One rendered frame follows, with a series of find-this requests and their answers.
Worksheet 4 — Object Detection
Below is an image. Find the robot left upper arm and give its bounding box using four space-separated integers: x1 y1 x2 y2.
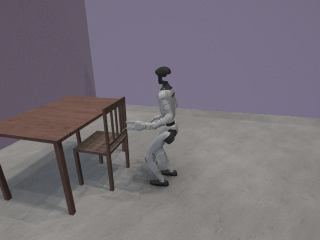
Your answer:
158 90 174 121

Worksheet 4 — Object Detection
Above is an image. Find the table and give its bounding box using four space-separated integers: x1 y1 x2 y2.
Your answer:
0 95 125 216

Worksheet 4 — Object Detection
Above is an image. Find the robot right upper arm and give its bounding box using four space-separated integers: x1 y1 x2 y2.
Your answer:
171 85 178 108

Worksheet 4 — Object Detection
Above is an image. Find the robot left shin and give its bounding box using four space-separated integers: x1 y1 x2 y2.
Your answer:
144 155 164 183

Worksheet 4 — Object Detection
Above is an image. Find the robot right hand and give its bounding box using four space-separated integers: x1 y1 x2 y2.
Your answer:
149 115 161 123

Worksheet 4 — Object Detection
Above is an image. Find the robot torso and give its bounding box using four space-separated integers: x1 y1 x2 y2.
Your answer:
157 88 179 137

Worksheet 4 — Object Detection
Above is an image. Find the chair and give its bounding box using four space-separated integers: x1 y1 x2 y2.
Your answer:
73 96 130 192

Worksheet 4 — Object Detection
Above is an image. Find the robot left hand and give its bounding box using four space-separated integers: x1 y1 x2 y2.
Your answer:
125 120 149 131

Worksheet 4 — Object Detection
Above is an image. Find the robot left forearm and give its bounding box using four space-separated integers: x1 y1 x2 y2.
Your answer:
144 114 172 130

